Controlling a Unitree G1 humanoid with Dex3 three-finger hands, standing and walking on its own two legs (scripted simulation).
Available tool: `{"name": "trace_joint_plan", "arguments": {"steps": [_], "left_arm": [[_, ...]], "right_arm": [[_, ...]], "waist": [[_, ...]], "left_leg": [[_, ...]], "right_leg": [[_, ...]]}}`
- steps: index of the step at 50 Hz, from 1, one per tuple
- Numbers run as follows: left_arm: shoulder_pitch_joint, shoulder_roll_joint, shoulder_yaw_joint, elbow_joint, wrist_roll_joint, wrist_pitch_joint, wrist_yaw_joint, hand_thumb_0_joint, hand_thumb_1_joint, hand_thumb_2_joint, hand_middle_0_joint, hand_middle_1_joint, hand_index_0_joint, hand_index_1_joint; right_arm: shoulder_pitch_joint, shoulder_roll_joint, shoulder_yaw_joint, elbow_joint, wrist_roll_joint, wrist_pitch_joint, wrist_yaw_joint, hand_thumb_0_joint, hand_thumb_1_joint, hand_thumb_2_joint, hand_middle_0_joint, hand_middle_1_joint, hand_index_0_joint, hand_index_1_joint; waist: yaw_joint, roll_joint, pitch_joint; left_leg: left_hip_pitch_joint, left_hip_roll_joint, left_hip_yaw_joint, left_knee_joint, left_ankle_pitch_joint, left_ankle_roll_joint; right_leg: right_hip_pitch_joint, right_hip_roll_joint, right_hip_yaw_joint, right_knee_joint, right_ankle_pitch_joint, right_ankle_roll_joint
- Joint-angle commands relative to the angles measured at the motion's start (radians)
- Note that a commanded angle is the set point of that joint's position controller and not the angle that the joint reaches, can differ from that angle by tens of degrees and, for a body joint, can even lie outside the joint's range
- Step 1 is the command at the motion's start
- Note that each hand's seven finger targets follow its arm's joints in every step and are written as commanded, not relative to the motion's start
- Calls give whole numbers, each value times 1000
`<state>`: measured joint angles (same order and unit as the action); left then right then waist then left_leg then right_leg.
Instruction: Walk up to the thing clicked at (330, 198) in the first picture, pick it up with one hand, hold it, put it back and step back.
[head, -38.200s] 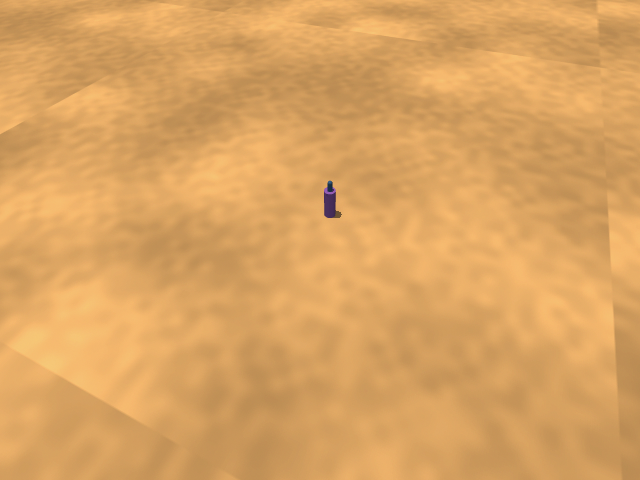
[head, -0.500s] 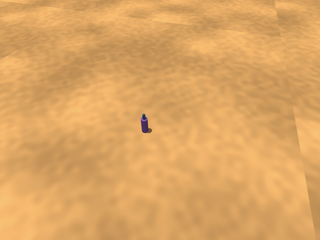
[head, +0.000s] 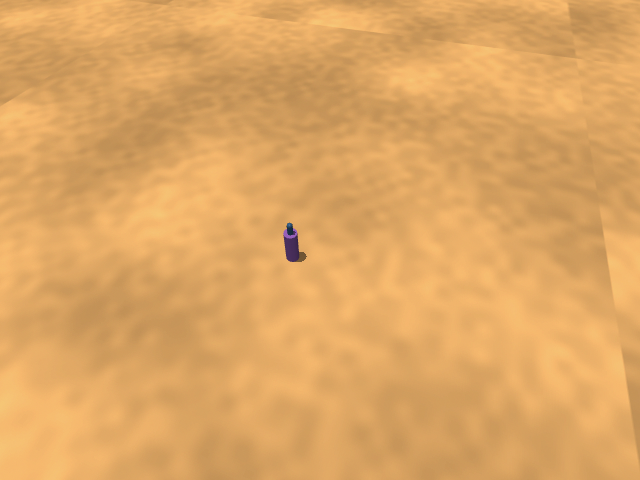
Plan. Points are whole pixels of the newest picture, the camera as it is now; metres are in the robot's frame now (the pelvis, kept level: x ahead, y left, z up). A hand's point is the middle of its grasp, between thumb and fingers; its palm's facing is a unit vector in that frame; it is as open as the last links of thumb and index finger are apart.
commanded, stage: step back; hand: left
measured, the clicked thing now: (291, 241) +1.02 +0.18 -0.66
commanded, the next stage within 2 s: stand in 0.26 s
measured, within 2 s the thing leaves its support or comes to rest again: neither
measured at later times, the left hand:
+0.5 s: hand out of the picture +0.10 +0.25 -0.13, palm faces -0.03 -0.94 -0.34, open 7.4 cm
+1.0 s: hand out of the picture +0.06 +0.25 -0.14, palm faces -0.03 -0.94 -0.34, open 7.4 cm
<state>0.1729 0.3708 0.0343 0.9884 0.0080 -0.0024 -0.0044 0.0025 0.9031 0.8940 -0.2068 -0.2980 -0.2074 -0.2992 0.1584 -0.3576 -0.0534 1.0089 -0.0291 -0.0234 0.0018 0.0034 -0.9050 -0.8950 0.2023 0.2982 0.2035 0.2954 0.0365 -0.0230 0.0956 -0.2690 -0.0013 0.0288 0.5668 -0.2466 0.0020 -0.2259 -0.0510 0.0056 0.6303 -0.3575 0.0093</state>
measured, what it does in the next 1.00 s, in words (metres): stands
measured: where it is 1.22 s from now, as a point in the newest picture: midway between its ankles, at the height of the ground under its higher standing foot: outside the picture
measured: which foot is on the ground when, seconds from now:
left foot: down 0.00-1.00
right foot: down 0.00-1.00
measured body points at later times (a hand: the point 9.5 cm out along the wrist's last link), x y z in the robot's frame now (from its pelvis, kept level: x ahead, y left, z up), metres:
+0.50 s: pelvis +0.00 +0.00 +0.02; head +0.01 +0.00 +0.47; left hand +0.11 +0.30 -0.11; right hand +0.11 -0.29 -0.11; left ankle +0.03 +0.12 -0.73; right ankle -0.01 -0.13 -0.73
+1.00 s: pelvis +0.00 +0.00 +0.02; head +0.00 -0.01 +0.47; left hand +0.06 +0.30 -0.11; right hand +0.06 -0.30 -0.12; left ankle +0.03 +0.12 -0.73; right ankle -0.01 -0.14 -0.73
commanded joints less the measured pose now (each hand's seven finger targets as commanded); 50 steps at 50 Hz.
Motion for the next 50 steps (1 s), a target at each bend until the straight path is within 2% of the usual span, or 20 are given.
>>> {"name": "trace_joint_plan", "arguments": {"steps": [1, 3, 4, 6, 8, 11, 12, 13, 16, 19, 21, 24, 25, 28, 38, 41, 45, 50], "left_arm": [[-21, 190, 35, -41, -5, -19, 19, 0, 900, 900, -200, -300, -200, -300], [-29, 209, 40, -29, -1, -31, 17, 0, 900, 900, -200, -300, -200, -300], [-27, 219, 40, -23, -7, -35, 17, 0, 900, 900, -200, -300, -200, -300], [-54, 218, 38, -17, -8, -33, 20, 0, 900, 900, -200, -300, -200, -300], [-62, 209, 32, -11, -7, -31, 23, 0, 900, 900, -200, -300, -200, -300], [-76, 207, 31, 5, -3, -30, 25, 0, 900, 900, -200, -300, -200, -300], [-92, 205, 30, 4, -1, -29, 24, 0, 900, 900, -200, -300, -200, -300], [-84, 172, 9, 32, -6, -29, 20, 0, 900, 900, -200, -300, -200, -300], [-105, 181, 6, 41, -4, -31, 16, 0, 900, 900, -200, -300, -200, -300], [-138, 186, 4, 53, -2, -33, 16, 0, 900, 900, -200, -300, -200, -300], [-137, 190, 4, 62, -2, -36, 14, 0, 900, 900, -200, -300, -200, -300], [-138, 193, 5, 74, 0, -37, 11, 0, 900, 900, -200, -300, -200, -300], [-141, 195, 6, 75, 1, -38, 11, 0, 900, 900, -200, -300, -200, -300], [-131, 195, 7, 83, 3, -40, 9, 0, 900, 900, -200, -300, -200, -300], [-123, 197, 5, 99, 3, -36, 7, 0, 900, 900, -200, -300, -200, -300], [-110, 196, 3, 102, 3, -36, 7, 0, 900, 900, -200, -300, -200, -300], [-101, 195, 3, 102, 3, -37, 6, 0, 900, 900, -200, -300, -200, -300], [-95, 196, 1, 104, 1, -33, 7, 0, 900, 900, -200, -300, -200, -300]], "right_arm": [[-109, -260, -42, -61, 3, -13, -13, 0, -900, -900, 200, 300, 200, 300], [-113, -227, -27, -61, 6, -15, -16, 0, -900, -900, 200, 300, 200, 300], [-99, -204, -19, -49, 11, -16, -18, 0, -900, -900, 200, 300, 200, 300], [-89, -200, -19, -27, 16, -14, -18, 0, -900, -900, 200, 300, 200, 300], [-105, -209, -23, -18, 17, -11, -18, 0, -900, -900, 200, 300, 200, 300], [-125, -198, -23, -9, 20, -6, -19, 0, -900, -900, 200, 300, 200, 300], [-128, -198, -23, -5, 18, -5, -20, 0, -900, -900, 200, 300, 200, 300], [-113, -200, -8, 5, 26, -10, -15, 0, -900, -900, 200, 300, 200, 300], [-144, -195, -8, 16, 27, -13, -9, 0, -900, -900, 200, 300, 200, 300], [-155, -193, -4, 27, 24, -9, -3, 0, -900, -900, 200, 300, 200, 300], [-159, -193, -3, 34, 23, -11, 1, 0, -900, -900, 200, 300, 200, 300], [-164, -193, -2, 44, 22, -13, 3, 0, -900, -900, 200, 300, 200, 300], [-171, -195, -3, 44, 21, -14, 3, 0, -900, -900, 200, 300, 200, 300], [-160, -193, 0, 54, 23, -16, 4, 0, -900, -900, 200, 300, 200, 300], [-127, -197, 4, 80, 19, -12, 2, 0, -900, -900, 200, 300, 200, 300], [-120, -198, 5, 85, 18, -11, 2, 0, -900, -900, 200, 300, 200, 300], [-104, -199, 10, 89, 20, -14, 0, 0, -900, -900, 200, 300, 200, 300], [-102, -202, 12, 87, 20, -9, 1, 0, -900, -900, 200, 300, 200, 300]], "waist": [[10, 122, -121], [0, 122, -155], [-9, 114, -167], [-21, 98, -198], [-20, 97, -216], [-22, 54, -224], [-25, 44, -213], [-37, 49, -209], [-36, 18, -166], [-41, 7, -119], [-40, 8, -121], [-38, 13, -104], [-35, 17, -117], [-35, 18, -120], [-42, 33, -112], [-43, 17, -106], [-43, 18, -125], [-42, 13, -81]], "left_leg": [[-2, 263, -251, -185, 181, 141], [51, 173, -137, -117, 350, 71], [71, 142, -110, -105, 375, 49], [122, 137, -91, -105, 438, 39], [170, 145, -89, -99, 509, 48], [185, 148, -75, -101, 483, 52], [173, 146, -71, -111, 467, 50], [184, 149, -107, -151, 434, 50], [197, 144, -101, -182, 359, 36], [160, 137, -106, -225, 249, 27], [165, 138, -106, -243, 242, 24], [155, 134, -108, -277, 145, 16], [170, 135, -106, -271, 168, 17], [164, 135, -108, -291, 147, 14], [141, 134, -114, -310, 76, 8], [152, 132, -111, -299, 78, 9], [160, 140, -112, -291, 153, 12], [134, 133, -116, -305, 72, 9]], "right_leg": [[69, 9, 13, -112, 21, -35], [103, -32, 54, -148, 291, -42], [98, -43, 71, -138, 362, -46], [108, -52, 65, -139, 422, -46], [97, -50, 52, -147, 441, -40], [106, -52, 51, -167, 455, -38], [110, -55, 55, -170, 454, -39], [128, -59, 62, -210, 445, -25], [103, -65, 67, -267, 405, -18], [108, -70, 72, -314, 317, -15], [119, -76, 74, -328, 309, -16], [103, -74, 76, -358, 223, -14], [111, -78, 76, -358, 236, -18], [121, -79, 76, -364, 241, -16], [108, -77, 76, -378, 185, -20], [85, -79, 81, -388, 174, -21], [111, -82, 80, -372, 242, -21], [72, -76, 76, -385, 159, -21]]}}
